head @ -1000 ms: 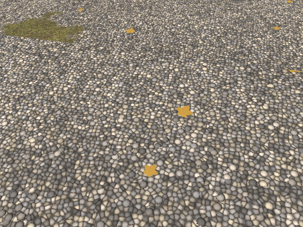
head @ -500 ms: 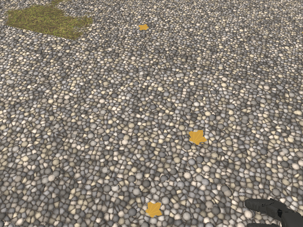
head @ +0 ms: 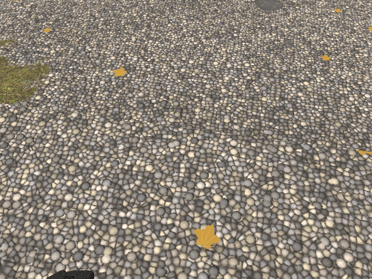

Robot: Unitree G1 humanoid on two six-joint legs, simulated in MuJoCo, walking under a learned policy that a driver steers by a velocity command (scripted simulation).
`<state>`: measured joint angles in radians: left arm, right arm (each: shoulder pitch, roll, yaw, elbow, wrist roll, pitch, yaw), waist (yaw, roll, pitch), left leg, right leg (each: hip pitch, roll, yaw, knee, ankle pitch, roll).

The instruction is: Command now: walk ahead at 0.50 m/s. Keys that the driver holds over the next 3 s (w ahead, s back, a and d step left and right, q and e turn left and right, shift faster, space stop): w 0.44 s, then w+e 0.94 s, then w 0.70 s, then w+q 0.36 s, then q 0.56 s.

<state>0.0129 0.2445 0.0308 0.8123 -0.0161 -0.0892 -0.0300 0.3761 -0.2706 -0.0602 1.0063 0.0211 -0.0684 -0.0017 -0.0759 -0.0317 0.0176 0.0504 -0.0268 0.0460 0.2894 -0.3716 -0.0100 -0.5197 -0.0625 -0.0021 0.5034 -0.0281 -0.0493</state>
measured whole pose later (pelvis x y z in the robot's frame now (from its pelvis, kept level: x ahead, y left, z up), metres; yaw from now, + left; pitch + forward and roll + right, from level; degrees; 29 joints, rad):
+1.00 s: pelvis +0.54 +0.00 +0.01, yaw -15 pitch +2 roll +2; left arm 0.10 0.20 0.01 0.90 0.06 -0.06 -0.09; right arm 0.45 -0.14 -0.01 1.02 -0.10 -0.13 0.02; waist -0.06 -0.03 -0.01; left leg 0.08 0.00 0.27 0.17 -0.27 0.00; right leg -0.70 -0.09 0.02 0.72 0.07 -0.07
